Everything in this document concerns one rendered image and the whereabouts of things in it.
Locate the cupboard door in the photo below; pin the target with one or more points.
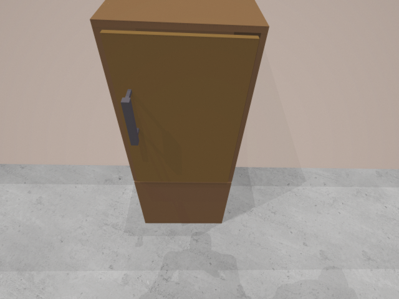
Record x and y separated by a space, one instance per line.
188 96

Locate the handle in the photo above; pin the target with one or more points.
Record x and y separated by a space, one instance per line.
127 108

